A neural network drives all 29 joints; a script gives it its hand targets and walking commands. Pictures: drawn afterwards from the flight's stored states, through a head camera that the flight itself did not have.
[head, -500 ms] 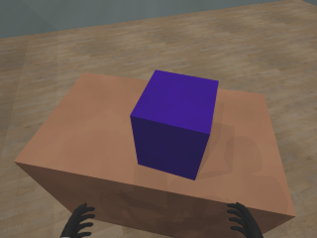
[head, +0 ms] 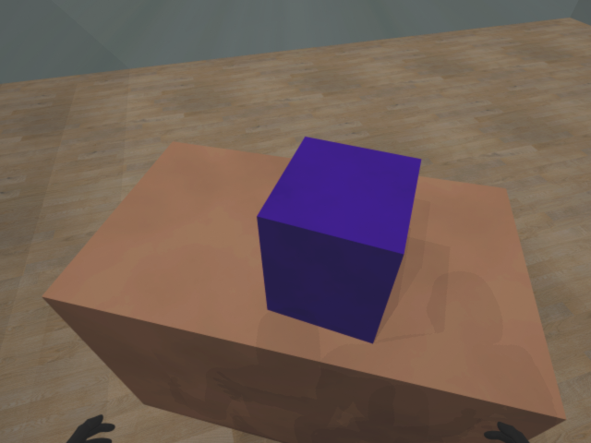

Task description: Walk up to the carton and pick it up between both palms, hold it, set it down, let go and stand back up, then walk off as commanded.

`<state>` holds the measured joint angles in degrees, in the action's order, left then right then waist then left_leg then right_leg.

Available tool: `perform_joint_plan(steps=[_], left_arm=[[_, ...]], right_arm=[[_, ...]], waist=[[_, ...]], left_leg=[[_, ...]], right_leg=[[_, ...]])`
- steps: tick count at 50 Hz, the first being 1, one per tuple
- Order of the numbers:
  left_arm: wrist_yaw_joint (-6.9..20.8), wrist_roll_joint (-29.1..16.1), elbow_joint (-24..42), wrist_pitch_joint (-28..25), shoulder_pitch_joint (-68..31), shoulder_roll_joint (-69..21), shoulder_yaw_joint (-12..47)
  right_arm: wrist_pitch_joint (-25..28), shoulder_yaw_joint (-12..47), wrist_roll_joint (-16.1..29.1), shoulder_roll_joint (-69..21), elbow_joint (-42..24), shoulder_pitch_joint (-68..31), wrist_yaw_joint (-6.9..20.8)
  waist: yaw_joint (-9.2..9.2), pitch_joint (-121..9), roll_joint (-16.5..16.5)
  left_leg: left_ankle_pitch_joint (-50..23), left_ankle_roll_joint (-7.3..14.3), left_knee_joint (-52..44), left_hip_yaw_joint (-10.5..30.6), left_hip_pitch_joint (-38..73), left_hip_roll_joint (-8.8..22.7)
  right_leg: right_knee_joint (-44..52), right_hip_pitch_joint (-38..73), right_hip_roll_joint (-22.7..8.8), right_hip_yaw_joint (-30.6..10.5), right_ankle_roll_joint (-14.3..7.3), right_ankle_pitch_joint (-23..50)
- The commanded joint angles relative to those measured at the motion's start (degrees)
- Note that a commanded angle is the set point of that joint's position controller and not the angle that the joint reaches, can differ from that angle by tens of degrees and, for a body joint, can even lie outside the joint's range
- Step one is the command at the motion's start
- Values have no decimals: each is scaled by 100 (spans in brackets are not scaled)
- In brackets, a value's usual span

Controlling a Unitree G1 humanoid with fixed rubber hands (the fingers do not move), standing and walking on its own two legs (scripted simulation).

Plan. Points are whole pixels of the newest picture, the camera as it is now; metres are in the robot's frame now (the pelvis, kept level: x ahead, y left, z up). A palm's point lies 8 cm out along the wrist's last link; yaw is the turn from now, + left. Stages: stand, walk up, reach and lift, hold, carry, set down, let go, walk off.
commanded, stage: stand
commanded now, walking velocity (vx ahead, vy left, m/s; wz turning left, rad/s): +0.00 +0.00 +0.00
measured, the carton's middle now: (338, 239) +0.46 -0.06 +0.00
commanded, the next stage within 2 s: walk off in 1.56 s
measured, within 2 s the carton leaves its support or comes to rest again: neither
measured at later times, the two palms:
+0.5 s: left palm out of the picture +0.04 +0.28 -0.08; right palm out of the picture +0.07 -0.31 -0.10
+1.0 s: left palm out of the picture +0.06 +0.29 -0.08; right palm out of the picture +0.06 -0.32 -0.10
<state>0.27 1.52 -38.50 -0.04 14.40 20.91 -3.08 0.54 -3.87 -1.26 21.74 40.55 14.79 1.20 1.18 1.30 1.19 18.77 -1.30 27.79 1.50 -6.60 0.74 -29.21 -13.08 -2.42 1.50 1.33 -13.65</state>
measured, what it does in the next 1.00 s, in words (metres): stands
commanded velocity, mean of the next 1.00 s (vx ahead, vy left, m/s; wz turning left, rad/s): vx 0.00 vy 0.00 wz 0.00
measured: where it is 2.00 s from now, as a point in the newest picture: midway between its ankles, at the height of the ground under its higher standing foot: outside the picture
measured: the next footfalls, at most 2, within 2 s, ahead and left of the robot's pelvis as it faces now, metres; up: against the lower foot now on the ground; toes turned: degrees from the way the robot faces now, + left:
none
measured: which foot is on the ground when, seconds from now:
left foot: down 0.00-1.00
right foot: down 0.00-1.00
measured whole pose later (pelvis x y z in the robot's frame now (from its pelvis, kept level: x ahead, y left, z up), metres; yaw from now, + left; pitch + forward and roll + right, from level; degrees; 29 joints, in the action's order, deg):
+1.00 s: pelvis -0.03 -0.02 +0.00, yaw +0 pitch -3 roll +0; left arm 1.0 0.2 -50.2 -0.7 11.3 21.8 -0.3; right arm 1.0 -0.7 -0.6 22.8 49.1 13.1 1.0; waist 0.9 1.9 1.4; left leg 14.9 -3.0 25.6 1.4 -7.8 2.4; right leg -26.3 -13.9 -1.2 1.9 -0.2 -9.4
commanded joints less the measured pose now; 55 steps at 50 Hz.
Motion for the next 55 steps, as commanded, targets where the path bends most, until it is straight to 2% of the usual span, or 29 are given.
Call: perform_joint_plan(steps=[1,4,6,8,10,12,13,16,17,18,21,22,23,24,25,26,28,31,32,34,37,38,39,40,42,47,49,50,55], left_arm=[[-74,1,489,-159,-259,909,-187],[-25,-40,244,-104,-246,820,-107],[-21,-46,243,-160,-98,784,-60],[-56,-58,152,-139,-309,1136,-90],[-21,-43,128,-107,-361,924,-54],[-59,-25,84,-218,-72,1135,-104],[-13,-50,-133,-209,-141,1101,-67],[20,-97,-131,-236,26,908,18],[-25,-122,-179,-200,-143,996,25],[-17,-56,-193,-184,-132,952,0],[-22,-60,-257,-186,-100,956,11],[3,-87,-266,-179,-167,994,57],[9,-64,-304,-172,-245,1039,23],[-18,-83,-374,-177,-100,1284,-89],[-26,-116,-418,-171,-100,1074,44],[-24,-88,-423,-202,-73,1178,-26],[33,-77,-342,-205,-387,1381,-82],[47,-70,-398,-188,-269,1324,-69],[45,-97,-402,-204,-192,1050,-4],[25,-63,-339,-176,-337,1180,-63],[49,-91,-415,-166,-515,1172,9],[19,-175,-537,-202,-300,1190,-45],[35,-89,-584,-224,-227,1278,-37],[35,-149,-719,-153,-224,1158,-56],[2,-44,-658,-228,-319,1142,-22],[44,-158,-780,-146,-302,1106,46],[12,-55,-858,-167,-494,1068,6],[37,-155,-826,-137,-423,1079,7],[31,-165,-1004,-186,-530,1083,34]], right_arm=[[96,-199,65,867,-561,-251,2],[150,-194,32,940,-387,-230,-79],[113,-157,-21,890,-346,-176,-45],[77,-109,-39,927,-285,-238,-27],[76,-146,-18,903,-224,-88,-40],[146,-55,23,788,-184,119,12],[112,-138,-72,886,-86,-34,-9],[134,-86,36,1035,-133,-326,0],[192,-48,25,966,-142,-344,-46],[121,-27,23,808,-48,-188,10],[135,7,51,807,-50,-386,3],[120,-29,22,888,77,116,-11],[130,-35,24,1029,111,-163,-16],[131,-68,85,1111,86,-59,-21],[124,-29,16,857,129,28,-23],[137,-49,-25,1045,152,-79,-6],[65,70,68,773,241,79,-2],[140,-1,50,928,274,42,-24],[74,-26,-20,1059,164,-392,1],[104,11,15,947,148,-387,-22],[147,21,88,971,297,-70,-56],[181,97,31,926,302,-247,-6],[145,86,85,859,353,-193,0],[183,53,93,1005,340,-274,-17],[198,73,33,894,430,-160,-46],[166,19,102,1162,376,-378,-78],[111,89,90,966,537,-304,-94],[141,50,79,1145,561,-389,-51],[133,22,130,1182,660,-279,-99]], waist=[[1,-304,2],[45,-206,-241],[77,-9,-33],[11,138,-606],[-130,489,164],[-143,14,-13],[-105,238,-487],[95,76,434],[105,68,-416],[49,14,-14],[134,26,68],[-108,212,-164],[98,392,-514],[-1,326,-556],[-121,171,41],[-19,392,154],[-153,383,-512],[-103,-185,-183],[100,77,-140],[94,290,-348],[-123,57,-420],[60,-79,-97],[5,-25,-248],[45,-61,172],[-17,42,-178],[18,12,182],[-48,-176,-315],[110,-269,-269],[-96,-92,-14]], left_leg=[[-1755,306,-354,193,-528,373],[-1263,306,-621,368,-597,412],[-883,319,-604,295,-734,318],[-984,244,-647,269,-409,393],[-541,245,-732,223,-920,345],[-278,219,-714,263,-597,361],[-226,259,-764,284,-585,348],[-117,364,-873,426,-960,425],[-52,276,-852,466,-941,374],[-187,225,-747,247,-567,378],[-154,254,-714,214,-728,417],[-10,176,-764,242,-784,338],[19,222,-838,406,-1074,430],[-94,246,-876,411,-638,472],[0,275,-667,238,-674,407],[200,240,-767,177,-811,274],[135,184,-667,216,-503,404],[887,245,-596,166,-607,280],[838,270,-866,310,-1013,387],[307,159,-718,202,-1023,341],[-82,233,-576,335,-730,456],[-47,265,-733,251,-946,456],[198,222,-873,358,-926,559],[27,296,-839,375,-1016,480],[-413,277,-745,345,-841,533],[-516,217,-763,260,-755,474],[-629,139,-729,160,-456,501],[-582,198,-793,256,-561,610],[-504,221,-804,211,-347,565]], right_leg=[[293,510,-324,-184,-274,1568],[291,539,-385,-154,-281,1300],[448,579,-342,-175,-276,929],[548,30,-261,-169,-230,686],[535,136,-340,-220,-236,474],[570,275,-387,-301,-289,294],[732,80,-374,-350,-261,88],[618,441,-439,-354,-293,538],[596,522,-329,-243,-261,378],[694,269,-480,-447,-348,388],[678,279,-494,-504,-371,270],[766,145,-401,-443,-349,-19],[803,198,-389,-307,-297,179],[754,-37,-460,-599,-394,11],[945,-95,-399,-594,-310,-151],[1013,-23,-418,-527,-309,-513],[1197,-458,-517,-738,-319,-1121],[1250,-63,-398,-697,-237,-1474],[983,146,-367,-505,-321,-1081],[1051,-88,-432,-621,-321,-961],[1071,-72,-407,-601,-346,-412],[748,379,-390,-558,-292,-142],[829,201,-394,-470,-299,-126],[826,343,-497,-667,-369,-5],[729,318,-476,-568,-348,333],[754,339,-372,-516,-274,390],[847,377,-459,-507,-304,473],[772,443,-473,-517,-364,525],[933,265,-472,-695,-334,372]])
